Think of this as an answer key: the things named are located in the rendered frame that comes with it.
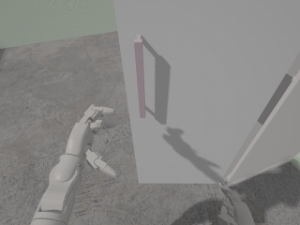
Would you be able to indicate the fridge door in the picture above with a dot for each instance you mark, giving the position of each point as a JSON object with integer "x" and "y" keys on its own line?
{"x": 210, "y": 68}

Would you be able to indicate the robot left forearm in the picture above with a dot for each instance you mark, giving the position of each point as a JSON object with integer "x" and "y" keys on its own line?
{"x": 56, "y": 204}

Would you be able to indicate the left robot hand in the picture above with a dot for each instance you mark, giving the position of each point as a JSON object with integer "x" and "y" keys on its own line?
{"x": 82, "y": 134}

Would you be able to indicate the right robot hand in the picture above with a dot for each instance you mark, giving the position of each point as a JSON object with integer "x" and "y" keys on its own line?
{"x": 238, "y": 211}

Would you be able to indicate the handle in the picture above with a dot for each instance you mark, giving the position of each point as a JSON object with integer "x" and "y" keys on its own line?
{"x": 138, "y": 49}

